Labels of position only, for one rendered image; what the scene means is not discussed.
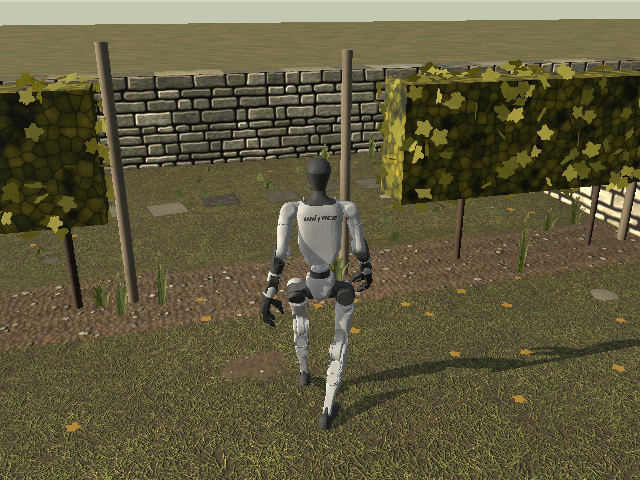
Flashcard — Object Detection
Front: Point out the robot left forearm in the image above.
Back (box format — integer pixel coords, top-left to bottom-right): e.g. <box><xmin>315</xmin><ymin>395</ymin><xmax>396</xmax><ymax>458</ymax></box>
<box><xmin>263</xmin><ymin>244</ymin><xmax>285</xmax><ymax>298</ymax></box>

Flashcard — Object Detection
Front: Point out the right robot upper arm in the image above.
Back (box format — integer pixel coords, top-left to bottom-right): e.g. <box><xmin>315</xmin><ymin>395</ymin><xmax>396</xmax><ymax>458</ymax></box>
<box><xmin>339</xmin><ymin>200</ymin><xmax>367</xmax><ymax>254</ymax></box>

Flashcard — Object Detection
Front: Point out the left robot hand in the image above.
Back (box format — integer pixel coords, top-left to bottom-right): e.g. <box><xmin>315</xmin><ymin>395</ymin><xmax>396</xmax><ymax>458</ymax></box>
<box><xmin>260</xmin><ymin>295</ymin><xmax>284</xmax><ymax>327</ymax></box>

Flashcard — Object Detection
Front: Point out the left robot upper arm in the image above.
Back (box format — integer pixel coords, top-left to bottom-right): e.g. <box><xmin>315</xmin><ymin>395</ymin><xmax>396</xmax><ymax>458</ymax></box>
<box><xmin>275</xmin><ymin>201</ymin><xmax>299</xmax><ymax>259</ymax></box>

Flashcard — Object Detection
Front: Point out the robot right forearm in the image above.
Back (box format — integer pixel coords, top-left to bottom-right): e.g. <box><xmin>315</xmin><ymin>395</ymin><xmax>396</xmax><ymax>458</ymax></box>
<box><xmin>355</xmin><ymin>238</ymin><xmax>372</xmax><ymax>275</ymax></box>

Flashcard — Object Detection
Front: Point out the robot right foot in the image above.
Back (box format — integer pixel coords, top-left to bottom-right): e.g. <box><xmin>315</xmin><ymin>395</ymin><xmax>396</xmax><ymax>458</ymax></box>
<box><xmin>318</xmin><ymin>401</ymin><xmax>339</xmax><ymax>430</ymax></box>

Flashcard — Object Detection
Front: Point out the right robot thigh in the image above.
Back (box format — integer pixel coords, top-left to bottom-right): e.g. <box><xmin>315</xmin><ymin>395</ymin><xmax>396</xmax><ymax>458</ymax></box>
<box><xmin>329</xmin><ymin>280</ymin><xmax>355</xmax><ymax>361</ymax></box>

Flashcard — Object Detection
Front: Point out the right robot hand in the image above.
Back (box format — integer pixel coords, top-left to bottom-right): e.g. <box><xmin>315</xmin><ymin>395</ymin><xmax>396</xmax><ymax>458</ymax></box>
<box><xmin>349</xmin><ymin>269</ymin><xmax>373</xmax><ymax>292</ymax></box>

